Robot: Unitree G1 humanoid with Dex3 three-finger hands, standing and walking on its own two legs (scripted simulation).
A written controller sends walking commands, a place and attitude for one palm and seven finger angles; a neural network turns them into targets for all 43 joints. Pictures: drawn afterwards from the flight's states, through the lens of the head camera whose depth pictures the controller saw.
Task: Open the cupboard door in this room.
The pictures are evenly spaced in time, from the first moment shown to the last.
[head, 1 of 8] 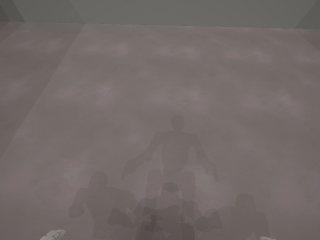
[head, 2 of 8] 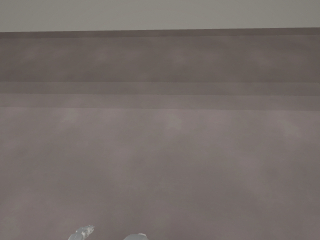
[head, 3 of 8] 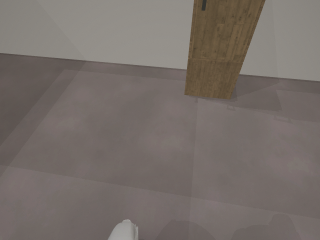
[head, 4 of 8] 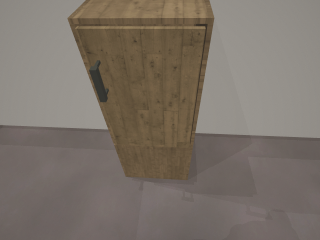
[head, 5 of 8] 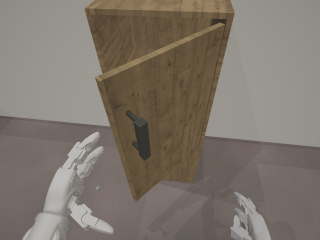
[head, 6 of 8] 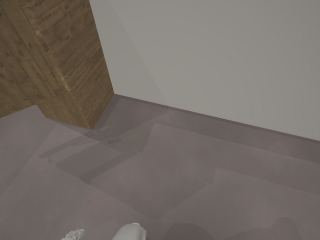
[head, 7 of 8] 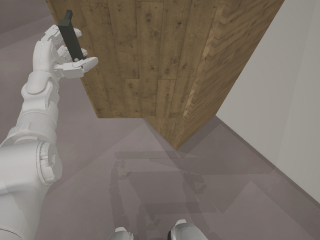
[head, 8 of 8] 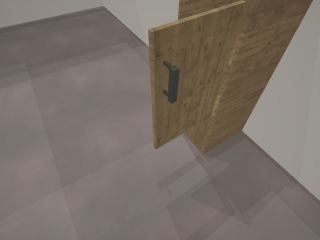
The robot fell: no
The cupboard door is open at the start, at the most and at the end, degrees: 0 95 93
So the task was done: yes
